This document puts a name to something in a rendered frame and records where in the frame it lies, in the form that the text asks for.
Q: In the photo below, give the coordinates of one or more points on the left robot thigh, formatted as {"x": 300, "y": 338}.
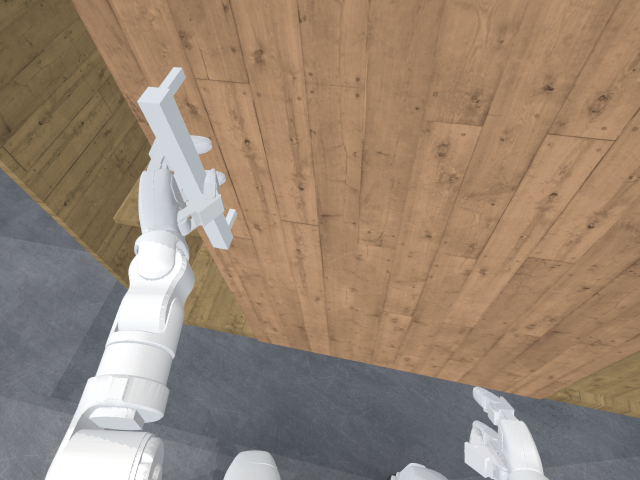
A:
{"x": 253, "y": 465}

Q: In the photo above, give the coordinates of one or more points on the left robot hand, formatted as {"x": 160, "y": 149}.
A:
{"x": 161, "y": 196}

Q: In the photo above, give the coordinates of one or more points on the left robot forearm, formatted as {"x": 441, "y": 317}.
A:
{"x": 129, "y": 388}

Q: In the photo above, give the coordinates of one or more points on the handle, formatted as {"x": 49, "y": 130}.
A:
{"x": 162, "y": 113}

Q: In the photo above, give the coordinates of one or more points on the left robot upper arm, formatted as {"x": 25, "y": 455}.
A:
{"x": 110, "y": 455}

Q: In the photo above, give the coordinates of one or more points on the right robot shin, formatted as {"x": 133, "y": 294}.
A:
{"x": 414, "y": 464}

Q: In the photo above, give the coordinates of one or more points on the wardrobe door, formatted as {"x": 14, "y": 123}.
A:
{"x": 619, "y": 380}
{"x": 449, "y": 188}

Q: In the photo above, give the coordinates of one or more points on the right robot hand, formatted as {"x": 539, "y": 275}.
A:
{"x": 496, "y": 455}

